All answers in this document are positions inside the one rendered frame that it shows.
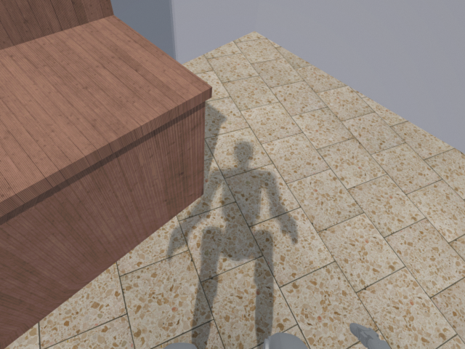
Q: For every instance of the table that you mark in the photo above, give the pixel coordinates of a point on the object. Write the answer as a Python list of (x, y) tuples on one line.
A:
[(101, 144)]

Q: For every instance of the right robot hand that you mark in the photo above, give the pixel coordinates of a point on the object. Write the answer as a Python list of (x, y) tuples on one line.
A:
[(368, 337)]

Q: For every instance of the robot right thigh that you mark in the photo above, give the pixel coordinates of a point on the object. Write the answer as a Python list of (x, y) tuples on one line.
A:
[(282, 340)]

